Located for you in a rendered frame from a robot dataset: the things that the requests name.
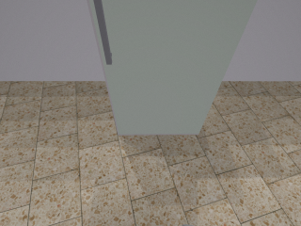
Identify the handle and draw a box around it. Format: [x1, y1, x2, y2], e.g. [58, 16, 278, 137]
[93, 0, 112, 65]

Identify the fridge door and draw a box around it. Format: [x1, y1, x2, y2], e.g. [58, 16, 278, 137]
[89, 0, 258, 135]

